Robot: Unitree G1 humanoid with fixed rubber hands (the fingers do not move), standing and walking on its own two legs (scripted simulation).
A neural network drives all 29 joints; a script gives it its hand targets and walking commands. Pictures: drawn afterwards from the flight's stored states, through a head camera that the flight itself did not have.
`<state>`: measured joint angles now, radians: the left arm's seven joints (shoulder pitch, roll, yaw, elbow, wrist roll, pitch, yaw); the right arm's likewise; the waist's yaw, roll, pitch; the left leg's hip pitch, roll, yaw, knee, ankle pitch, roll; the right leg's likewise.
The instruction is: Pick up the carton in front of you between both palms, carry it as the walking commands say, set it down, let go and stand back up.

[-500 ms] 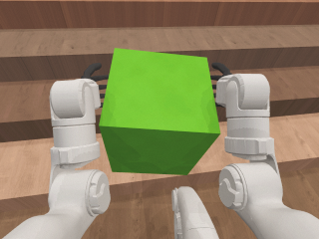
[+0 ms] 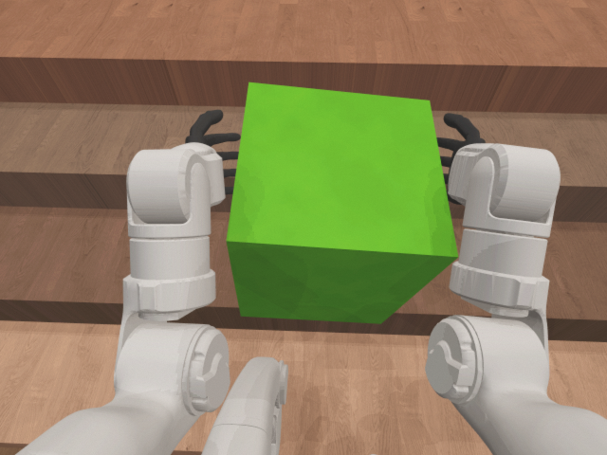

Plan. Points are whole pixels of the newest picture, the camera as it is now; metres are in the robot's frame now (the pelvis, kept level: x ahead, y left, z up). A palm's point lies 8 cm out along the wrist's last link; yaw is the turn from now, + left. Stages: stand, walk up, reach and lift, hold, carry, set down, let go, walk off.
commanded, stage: carry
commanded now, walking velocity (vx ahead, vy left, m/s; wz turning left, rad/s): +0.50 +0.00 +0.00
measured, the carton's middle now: (324, 220) +0.39 +0.02 +0.08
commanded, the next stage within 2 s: none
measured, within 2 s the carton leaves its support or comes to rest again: neither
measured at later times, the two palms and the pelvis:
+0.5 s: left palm out of the picture +0.68 +0.17 +0.30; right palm out of the picture +0.65 -0.12 +0.32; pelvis +0.28 +0.06 +0.15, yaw -2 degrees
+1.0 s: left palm out of the picture +0.94 +0.14 +0.43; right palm out of the picture +0.98 -0.15 +0.43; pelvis +0.58 -0.03 +0.29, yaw +0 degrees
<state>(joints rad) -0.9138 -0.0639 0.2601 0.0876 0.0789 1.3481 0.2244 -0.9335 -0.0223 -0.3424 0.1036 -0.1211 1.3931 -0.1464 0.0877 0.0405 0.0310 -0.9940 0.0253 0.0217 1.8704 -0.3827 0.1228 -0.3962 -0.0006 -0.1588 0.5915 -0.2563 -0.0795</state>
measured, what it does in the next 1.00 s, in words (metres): climbs: left foot 0.16 m higher, then right foot 0.16 m higher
